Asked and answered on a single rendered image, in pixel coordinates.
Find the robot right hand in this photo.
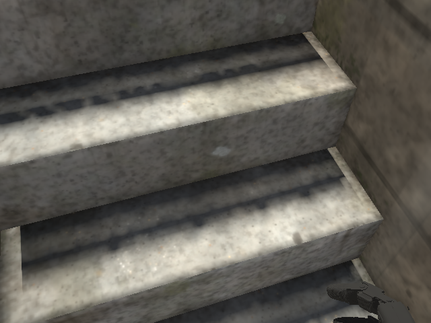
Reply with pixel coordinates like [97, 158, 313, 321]
[327, 281, 415, 323]

